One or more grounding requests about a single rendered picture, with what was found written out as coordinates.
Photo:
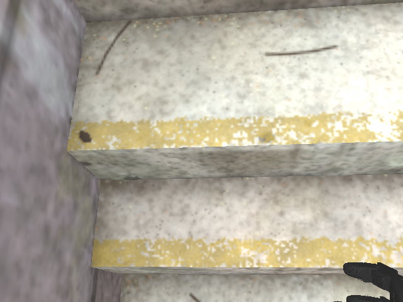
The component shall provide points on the robot right hand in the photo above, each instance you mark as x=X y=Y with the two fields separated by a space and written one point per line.
x=380 y=275

